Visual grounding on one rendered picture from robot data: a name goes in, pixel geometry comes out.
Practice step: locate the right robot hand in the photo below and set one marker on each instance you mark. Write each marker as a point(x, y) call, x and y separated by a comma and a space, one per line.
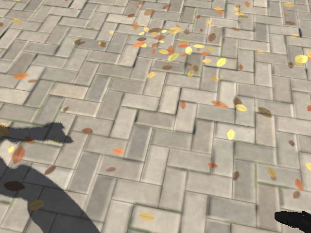
point(302, 221)

